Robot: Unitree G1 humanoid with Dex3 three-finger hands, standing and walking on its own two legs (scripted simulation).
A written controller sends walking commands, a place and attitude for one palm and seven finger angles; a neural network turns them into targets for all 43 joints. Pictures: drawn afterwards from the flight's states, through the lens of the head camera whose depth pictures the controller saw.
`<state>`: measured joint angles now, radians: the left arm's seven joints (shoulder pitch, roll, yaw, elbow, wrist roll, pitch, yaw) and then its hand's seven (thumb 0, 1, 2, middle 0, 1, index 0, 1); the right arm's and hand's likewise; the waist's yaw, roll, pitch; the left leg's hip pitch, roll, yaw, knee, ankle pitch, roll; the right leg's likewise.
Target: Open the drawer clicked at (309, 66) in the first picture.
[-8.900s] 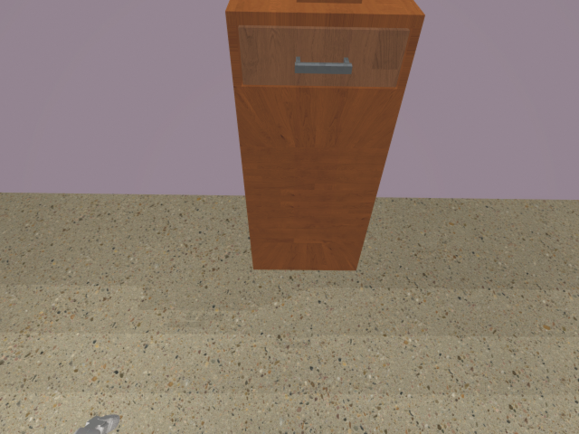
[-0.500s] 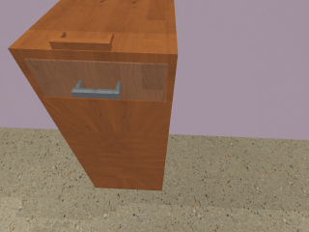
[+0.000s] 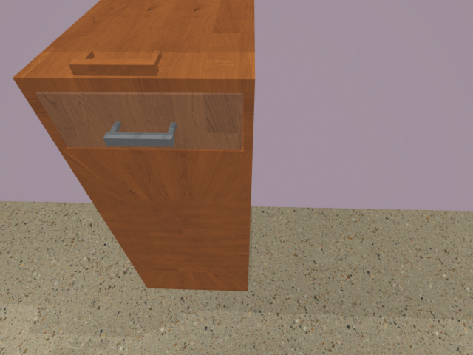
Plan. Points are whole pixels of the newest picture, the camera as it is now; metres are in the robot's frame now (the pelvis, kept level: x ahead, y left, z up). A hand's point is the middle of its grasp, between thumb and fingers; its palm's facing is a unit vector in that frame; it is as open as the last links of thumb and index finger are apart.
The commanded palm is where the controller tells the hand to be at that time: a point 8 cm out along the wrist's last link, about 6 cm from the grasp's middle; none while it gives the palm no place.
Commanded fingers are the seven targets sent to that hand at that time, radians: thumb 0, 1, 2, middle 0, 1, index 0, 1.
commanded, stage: look again from close up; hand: left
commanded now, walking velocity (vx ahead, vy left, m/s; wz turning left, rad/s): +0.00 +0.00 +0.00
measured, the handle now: (142, 132) +0.48 +0.22 +0.12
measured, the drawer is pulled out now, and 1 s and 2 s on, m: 0.00 0.00 0.00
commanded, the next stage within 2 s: raise the hand with hooked fingers in 0.04 s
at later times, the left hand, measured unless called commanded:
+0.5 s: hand (144, 314) +0.19 +0.17 -0.01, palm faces +0.03 -0.34 -0.94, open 8.2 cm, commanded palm +0.14 +0.21 +0.02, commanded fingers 0.00 0.46 0.71 -0.23 -0.58 -0.23 -0.58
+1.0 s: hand (105, 269) +0.22 +0.22 +0.07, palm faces +0.03 -0.11 -0.99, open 11.2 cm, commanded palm +0.19 +0.22 +0.13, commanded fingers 0.00 -0.13 0.46 -0.27 -0.96 -0.27 -0.96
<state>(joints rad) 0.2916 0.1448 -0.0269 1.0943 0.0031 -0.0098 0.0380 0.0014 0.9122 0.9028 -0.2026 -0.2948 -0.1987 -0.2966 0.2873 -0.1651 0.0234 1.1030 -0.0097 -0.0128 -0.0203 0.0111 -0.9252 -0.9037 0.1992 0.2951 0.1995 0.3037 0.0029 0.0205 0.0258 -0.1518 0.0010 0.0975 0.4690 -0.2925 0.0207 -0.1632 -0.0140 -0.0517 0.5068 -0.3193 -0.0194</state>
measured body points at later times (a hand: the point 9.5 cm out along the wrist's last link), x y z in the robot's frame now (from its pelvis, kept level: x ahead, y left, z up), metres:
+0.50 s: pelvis -0.03 -0.02 -0.02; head -0.02 -0.06 +0.43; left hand +0.18 +0.18 +0.04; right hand +0.19 -0.27 -0.09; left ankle -0.02 +0.10 -0.74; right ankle -0.03 -0.10 -0.74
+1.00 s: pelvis -0.02 -0.02 +0.00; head -0.01 -0.06 +0.44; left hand +0.22 +0.22 +0.12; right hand +0.18 -0.21 -0.11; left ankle -0.02 +0.10 -0.74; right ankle -0.03 -0.10 -0.74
